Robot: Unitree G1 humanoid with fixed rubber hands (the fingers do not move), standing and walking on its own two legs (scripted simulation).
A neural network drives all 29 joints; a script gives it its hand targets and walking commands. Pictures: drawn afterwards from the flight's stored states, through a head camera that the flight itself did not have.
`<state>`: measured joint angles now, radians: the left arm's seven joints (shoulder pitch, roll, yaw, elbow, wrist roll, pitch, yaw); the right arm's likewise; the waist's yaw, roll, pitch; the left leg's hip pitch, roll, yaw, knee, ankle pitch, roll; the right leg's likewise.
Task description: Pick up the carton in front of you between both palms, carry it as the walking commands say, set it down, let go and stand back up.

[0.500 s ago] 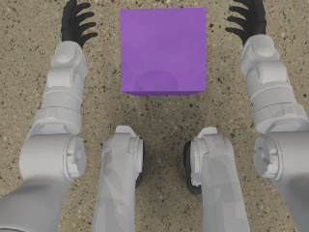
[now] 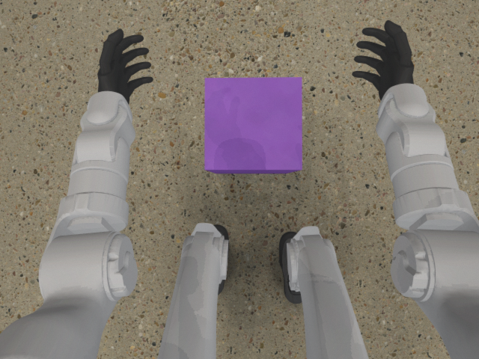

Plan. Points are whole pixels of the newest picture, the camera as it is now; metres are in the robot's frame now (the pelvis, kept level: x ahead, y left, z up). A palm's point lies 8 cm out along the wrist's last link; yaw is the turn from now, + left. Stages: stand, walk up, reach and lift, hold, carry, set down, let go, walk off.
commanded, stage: set down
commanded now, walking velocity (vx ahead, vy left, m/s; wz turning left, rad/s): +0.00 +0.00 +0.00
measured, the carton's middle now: (251, 133) +0.49 +0.01 -0.44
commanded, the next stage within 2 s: let go in 0.18 s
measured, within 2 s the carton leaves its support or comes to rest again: neither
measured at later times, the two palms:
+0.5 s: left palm (51, 123) +0.42 +0.23 +0.02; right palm (469, 115) +0.43 -0.20 +0.02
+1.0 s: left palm out of the picture +0.27 +0.23 +0.14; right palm out of the picture +0.28 -0.23 +0.14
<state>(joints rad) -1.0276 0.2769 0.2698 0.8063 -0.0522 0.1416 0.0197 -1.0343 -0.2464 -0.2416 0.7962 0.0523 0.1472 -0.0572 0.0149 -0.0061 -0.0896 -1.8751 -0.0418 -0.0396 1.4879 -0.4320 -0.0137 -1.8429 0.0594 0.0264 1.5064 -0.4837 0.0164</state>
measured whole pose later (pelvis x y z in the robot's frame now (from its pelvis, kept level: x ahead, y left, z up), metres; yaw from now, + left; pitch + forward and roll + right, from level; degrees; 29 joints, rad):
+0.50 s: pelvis +0.05 +0.00 +0.13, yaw +1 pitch +38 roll -1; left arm -0.56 0.20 0.23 0.65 0.08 0.09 -0.04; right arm -0.56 -0.17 -0.21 0.65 -0.08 0.09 0.00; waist 0.01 0.00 -0.09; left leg -1.29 -0.04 -0.05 0.93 -0.30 0.00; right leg -1.26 0.04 0.05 0.94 -0.34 0.01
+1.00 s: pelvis +0.10 +0.00 +0.21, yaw +1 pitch +8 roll +0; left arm 0.19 0.20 0.06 0.47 -0.01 -0.01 -0.06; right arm 0.18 -0.20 -0.06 0.47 0.00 -0.01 0.05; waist 0.00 0.00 -0.01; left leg -0.36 -0.03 -0.05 0.45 -0.23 0.00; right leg -0.34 0.03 0.06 0.46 -0.27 -0.01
